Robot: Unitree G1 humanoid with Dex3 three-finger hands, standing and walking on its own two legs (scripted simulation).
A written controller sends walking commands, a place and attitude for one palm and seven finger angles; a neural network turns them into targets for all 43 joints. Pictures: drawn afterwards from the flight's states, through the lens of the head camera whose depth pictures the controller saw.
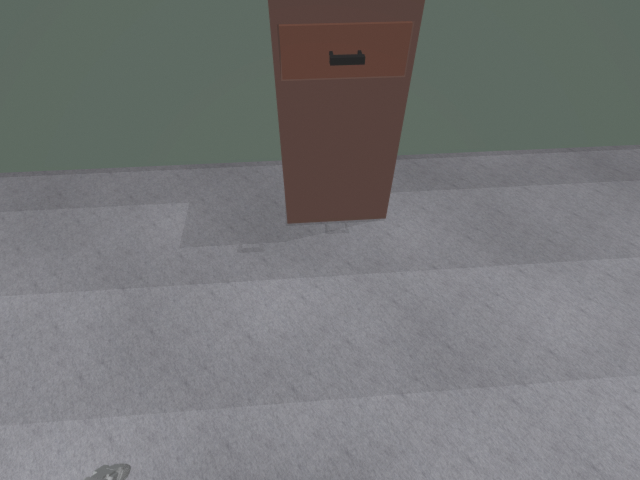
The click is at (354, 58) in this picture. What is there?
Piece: drawer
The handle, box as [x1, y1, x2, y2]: [329, 50, 364, 65]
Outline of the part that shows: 364,55 361,53 360,50 358,50 357,54 333,55 332,51 329,51 330,65 364,64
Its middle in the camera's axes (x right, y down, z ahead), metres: +0.08 -0.55 +1.18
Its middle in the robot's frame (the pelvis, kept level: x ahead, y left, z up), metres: +1.26 -0.01 -0.02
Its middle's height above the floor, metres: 0.75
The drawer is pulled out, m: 0.00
